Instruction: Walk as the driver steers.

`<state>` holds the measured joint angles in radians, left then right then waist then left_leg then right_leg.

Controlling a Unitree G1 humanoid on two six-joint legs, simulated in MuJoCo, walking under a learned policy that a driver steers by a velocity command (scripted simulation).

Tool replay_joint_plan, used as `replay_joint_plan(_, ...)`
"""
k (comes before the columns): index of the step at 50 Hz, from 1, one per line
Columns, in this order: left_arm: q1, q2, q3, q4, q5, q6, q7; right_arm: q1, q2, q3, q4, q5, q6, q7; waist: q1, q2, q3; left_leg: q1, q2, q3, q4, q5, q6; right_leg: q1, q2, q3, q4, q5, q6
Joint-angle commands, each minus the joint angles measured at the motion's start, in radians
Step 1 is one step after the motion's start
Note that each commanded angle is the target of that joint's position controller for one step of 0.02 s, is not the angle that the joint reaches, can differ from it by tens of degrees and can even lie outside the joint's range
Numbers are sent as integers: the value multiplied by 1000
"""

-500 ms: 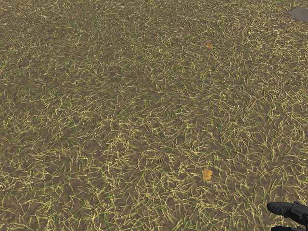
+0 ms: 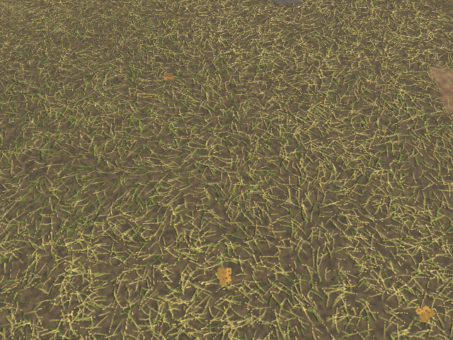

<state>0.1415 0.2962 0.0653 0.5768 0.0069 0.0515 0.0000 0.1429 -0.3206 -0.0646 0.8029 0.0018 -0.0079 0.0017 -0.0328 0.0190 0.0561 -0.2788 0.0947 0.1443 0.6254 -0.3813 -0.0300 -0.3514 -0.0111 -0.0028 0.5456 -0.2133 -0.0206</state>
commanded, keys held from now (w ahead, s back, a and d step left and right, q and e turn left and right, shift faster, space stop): no key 1.00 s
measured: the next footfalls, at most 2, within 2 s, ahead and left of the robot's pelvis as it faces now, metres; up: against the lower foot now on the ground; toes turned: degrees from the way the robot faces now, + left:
left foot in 0.28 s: +0.06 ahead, +0.14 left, +0.00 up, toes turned -1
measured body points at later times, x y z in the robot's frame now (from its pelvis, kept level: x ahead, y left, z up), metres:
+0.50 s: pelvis +0.02 +0.01 +0.01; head +0.03 +0.02 +0.45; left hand +0.16 +0.26 -0.11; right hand +0.12 -0.25 -0.12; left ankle +0.02 +0.14 -0.73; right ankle +0.04 -0.11 -0.73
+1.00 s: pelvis +0.03 +0.03 +0.01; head +0.04 +0.03 +0.46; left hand +0.11 +0.29 -0.14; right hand +0.09 -0.23 -0.14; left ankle +0.02 +0.14 -0.73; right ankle +0.04 -0.11 -0.73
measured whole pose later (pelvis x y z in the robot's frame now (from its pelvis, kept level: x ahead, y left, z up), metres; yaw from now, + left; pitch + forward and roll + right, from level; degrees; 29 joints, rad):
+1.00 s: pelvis +0.03 +0.03 +0.01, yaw -2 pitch -2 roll +0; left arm 0.17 0.23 0.05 1.04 0.00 0.02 0.05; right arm 0.18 -0.24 -0.01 1.05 -0.01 0.00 -0.02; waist 0.00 0.00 0.04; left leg -0.15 0.00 0.01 0.46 -0.28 0.01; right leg -0.20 -0.02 0.03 0.46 -0.23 0.02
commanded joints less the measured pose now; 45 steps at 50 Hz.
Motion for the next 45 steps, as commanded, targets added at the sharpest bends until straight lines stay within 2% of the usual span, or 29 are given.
replay_joint_plan(1,106,154,34,-50,25,-33,7,-28,-105,-14,-68,-10,-4,-1,82,-186,-235,-263,-32,-142,414,-285,-43,332,-354,388,-165,643,-320)
replay_joint_plan(2,77,136,25,-33,21,-46,4,-28,-105,-18,-64,6,4,-3,60,-169,-206,-272,-23,-163,439,-240,-40,306,-298,310,-163,596,-275)
replay_joint_plan(3,35,140,27,-29,13,-51,4,-9,-96,-19,-42,8,12,-11,43,-143,-191,-272,-16,-172,422,-195,-41,286,-258,265,-167,537,-234)
replay_joint_plan(4,-5,133,24,-26,3,-53,6,-4,-104,-23,-35,0,20,-18,32,-144,-171,-249,-11,-179,404,-145,-51,247,-244,240,-173,532,-217)
replay_joint_plan(7,-54,99,12,-10,10,-50,12,35,-64,-12,-11,3,27,-21,2,-154,-178,-126,-30,-157,292,-59,-67,175,-194,166,-170,542,-204)
replay_joint_plan(9,-47,93,12,10,10,-48,12,8,-43,0,-12,2,28,-21,26,-158,-175,-79,-35,-150,170,-32,-64,179,-193,172,-166,489,-207)
replay_joint_plan(11,-40,92,10,34,10,-45,12,3,-48,2,-10,4,29,-19,36,-165,-175,-30,-39,-148,69,8,-55,180,-204,201,-167,417,-213)
replay_joint_plan(13,-64,72,0,53,0,-42,10,38,-38,6,9,-2,25,-12,4,-152,-160,75,-52,-129,-127,156,-30,137,-179,198,-154,277,-177)
replay_joint_plan(14,-37,54,-6,74,-4,-46,8,45,-44,9,15,-17,22,-8,-2,-121,-148,141,-43,-149,-231,289,-9,105,-148,190,-156,156,-127)
replay_joint_plan(15,-4,38,-12,89,8,-51,6,47,-90,4,11,-30,19,-10,25,-51,-139,186,31,-233,-244,417,21,66,-96,160,-121,29,-71)
replay_joint_plan(16,44,31,-9,93,19,-55,0,5,-147,-9,20,-19,19,-12,96,95,-111,116,60,-239,-215,330,73,76,-25,90,-129,-52,-27)
replay_joint_plan(17,-2,42,-10,102,26,-52,5,-26,-90,1,18,-15,15,-7,64,110,-89,-4,44,-249,-255,127,93,161,-5,61,-114,-41,5)
replay_joint_plan(18,-39,66,-1,106,18,-48,10,-34,-60,10,19,-22,8,-5,48,87,-58,-43,25,-240,-276,55,75,183,-8,63,-101,-15,7)
replay_joint_plan(19,-46,61,1,113,14,-42,18,-33,-61,12,30,-25,0,-6,46,79,-56,-50,13,-230,-280,56,56,195,-14,65,-95,11,0)
replay_joint_plan(22,-21,51,3,145,13,-35,26,0,-50,20,61,-16,-19,-12,36,51,-49,-10,-5,-207,-259,118,36,181,-22,77,-109,63,-6)
replay_joint_plan(29,8,44,10,236,4,-45,30,14,-42,26,109,-12,-13,-23,23,-11,-56,45,-24,-192,-242,187,48,181,-23,68,-118,134,11)
replay_joint_plan(45,38,51,3,410,-3,-44,48,34,-28,35,200,-8,-4,-25,29,-13,-44,67,-51,-171,-258,249,53,204,-25,50,-134,159,21)
Keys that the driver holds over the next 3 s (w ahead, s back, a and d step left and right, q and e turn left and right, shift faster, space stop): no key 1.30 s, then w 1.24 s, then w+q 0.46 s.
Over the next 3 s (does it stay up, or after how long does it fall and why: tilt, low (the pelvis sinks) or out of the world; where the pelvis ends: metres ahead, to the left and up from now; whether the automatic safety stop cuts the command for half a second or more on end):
stays up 0.85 -0.04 0.01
